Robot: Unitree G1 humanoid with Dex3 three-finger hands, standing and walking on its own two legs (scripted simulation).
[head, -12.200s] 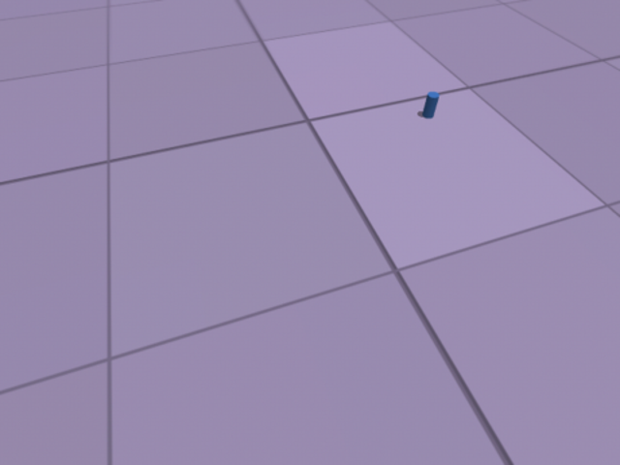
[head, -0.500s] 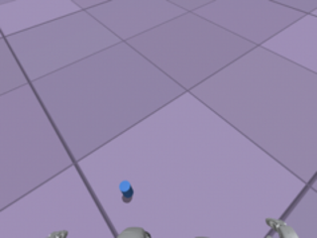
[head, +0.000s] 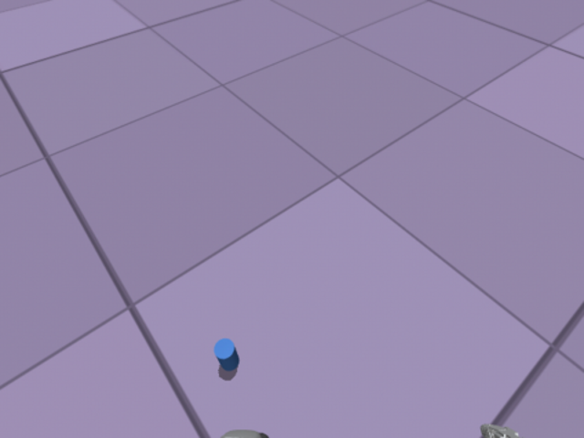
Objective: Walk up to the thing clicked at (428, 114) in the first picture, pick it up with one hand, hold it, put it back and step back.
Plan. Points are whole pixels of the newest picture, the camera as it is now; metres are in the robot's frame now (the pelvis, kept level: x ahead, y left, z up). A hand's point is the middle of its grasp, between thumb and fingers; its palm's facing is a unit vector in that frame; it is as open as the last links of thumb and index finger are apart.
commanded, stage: walk up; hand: left
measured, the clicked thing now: (227, 355) +0.42 +0.24 -0.71
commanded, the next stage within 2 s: none
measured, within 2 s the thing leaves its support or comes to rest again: neither
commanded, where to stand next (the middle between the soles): +0.04 +0.01 m, yaw +0 degrees
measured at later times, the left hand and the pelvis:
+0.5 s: hand out of the picture +0.09 +0.25 -0.15, palm faces -0.01 -0.94 -0.34, open 7.4 cm; pelvis +0.00 +0.00 +0.00, yaw +0 degrees
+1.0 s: hand out of the picture +0.02 +0.25 -0.17, palm faces +0.01 -0.91 -0.42, open 7.4 cm; pelvis -0.04 -0.03 -0.03, yaw +0 degrees
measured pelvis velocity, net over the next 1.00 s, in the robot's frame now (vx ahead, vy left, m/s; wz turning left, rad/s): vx -0.04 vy -0.03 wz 0.00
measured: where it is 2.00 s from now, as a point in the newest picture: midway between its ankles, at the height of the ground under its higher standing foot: outside the picture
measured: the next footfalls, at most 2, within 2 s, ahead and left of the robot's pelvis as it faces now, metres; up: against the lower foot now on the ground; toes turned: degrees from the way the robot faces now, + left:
left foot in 1.38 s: -0.01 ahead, +0.13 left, +0.00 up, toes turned +6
right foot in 1.72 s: +0.18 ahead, -0.13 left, +0.00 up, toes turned +2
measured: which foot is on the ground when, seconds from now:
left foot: down 0.00-0.98, up 1.00-1.00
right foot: down 0.00-1.00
